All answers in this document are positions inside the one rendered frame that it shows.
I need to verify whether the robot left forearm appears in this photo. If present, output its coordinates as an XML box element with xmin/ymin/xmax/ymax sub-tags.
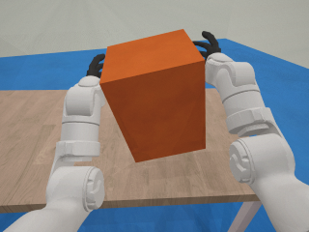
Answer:
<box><xmin>45</xmin><ymin>75</ymin><xmax>105</xmax><ymax>203</ymax></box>

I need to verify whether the carton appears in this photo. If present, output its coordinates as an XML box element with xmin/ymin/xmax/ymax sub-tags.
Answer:
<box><xmin>99</xmin><ymin>29</ymin><xmax>206</xmax><ymax>162</ymax></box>

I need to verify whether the robot right hand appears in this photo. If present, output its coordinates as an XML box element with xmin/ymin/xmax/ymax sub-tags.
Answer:
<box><xmin>192</xmin><ymin>31</ymin><xmax>221</xmax><ymax>64</ymax></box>

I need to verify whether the table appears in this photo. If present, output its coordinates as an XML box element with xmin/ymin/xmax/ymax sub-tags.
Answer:
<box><xmin>0</xmin><ymin>88</ymin><xmax>262</xmax><ymax>232</ymax></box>

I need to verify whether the robot left hand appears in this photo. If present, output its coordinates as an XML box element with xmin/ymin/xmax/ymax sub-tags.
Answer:
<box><xmin>86</xmin><ymin>53</ymin><xmax>105</xmax><ymax>78</ymax></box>

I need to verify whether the robot left upper arm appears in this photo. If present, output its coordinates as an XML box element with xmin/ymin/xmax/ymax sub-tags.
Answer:
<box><xmin>3</xmin><ymin>166</ymin><xmax>105</xmax><ymax>232</ymax></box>

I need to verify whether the robot right forearm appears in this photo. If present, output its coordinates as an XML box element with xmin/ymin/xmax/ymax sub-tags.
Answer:
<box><xmin>205</xmin><ymin>52</ymin><xmax>295</xmax><ymax>165</ymax></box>

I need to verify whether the robot right upper arm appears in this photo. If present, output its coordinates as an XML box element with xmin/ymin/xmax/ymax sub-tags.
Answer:
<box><xmin>229</xmin><ymin>133</ymin><xmax>309</xmax><ymax>232</ymax></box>

